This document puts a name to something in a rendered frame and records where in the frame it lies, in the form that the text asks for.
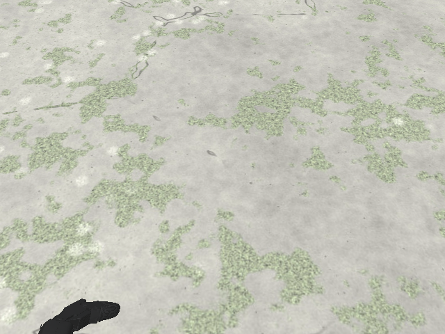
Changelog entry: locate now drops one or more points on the left robot hand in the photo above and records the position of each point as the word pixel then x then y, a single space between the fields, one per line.
pixel 78 315

